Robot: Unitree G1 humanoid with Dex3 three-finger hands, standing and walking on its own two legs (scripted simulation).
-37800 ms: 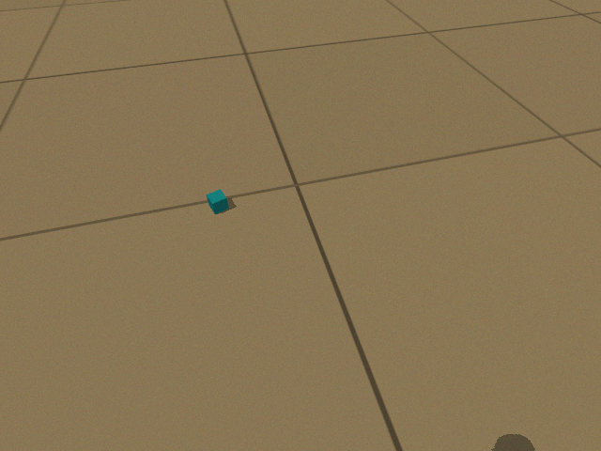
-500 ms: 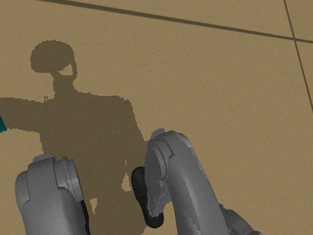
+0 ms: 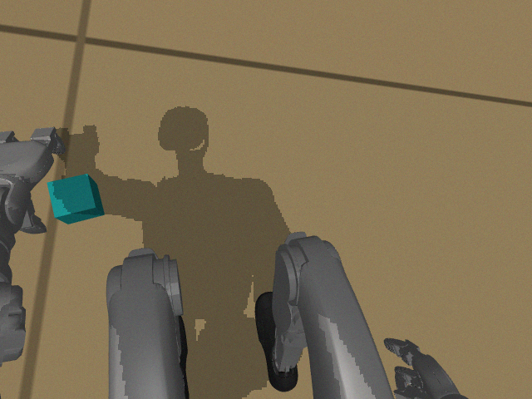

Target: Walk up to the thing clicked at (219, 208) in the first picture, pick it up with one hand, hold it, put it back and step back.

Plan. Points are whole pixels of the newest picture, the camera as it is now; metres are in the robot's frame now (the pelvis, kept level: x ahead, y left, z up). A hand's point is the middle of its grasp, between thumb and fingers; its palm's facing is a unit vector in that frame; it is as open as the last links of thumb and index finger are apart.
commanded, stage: withdraw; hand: left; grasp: from above
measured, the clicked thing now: (77, 199) +0.46 +0.31 -0.33
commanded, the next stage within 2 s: home in 0.22 s
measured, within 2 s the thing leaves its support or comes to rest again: neither
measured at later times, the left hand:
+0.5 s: hand (32, 189) +0.43 +0.31 -0.14, palm faces -0.45 -0.11 -0.89, open 13.2 cm
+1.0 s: hand out of the picture +0.28 +0.26 +0.08, palm faces -0.18 -0.78 -0.60, open 7.5 cm
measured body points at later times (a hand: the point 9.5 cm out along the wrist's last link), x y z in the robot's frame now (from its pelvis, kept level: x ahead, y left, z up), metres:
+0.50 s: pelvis +0.00 +0.00 +0.01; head +0.22 +0.06 +0.40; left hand +0.44 +0.31 -0.09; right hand +0.07 -0.25 -0.12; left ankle +0.09 +0.12 -0.33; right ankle +0.11 -0.11 -0.33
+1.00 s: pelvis +0.03 +0.01 +0.19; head +0.15 +0.06 +0.62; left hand +0.28 +0.30 +0.11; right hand +0.26 -0.22 +0.10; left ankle +0.09 +0.12 -0.33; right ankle +0.11 -0.11 -0.33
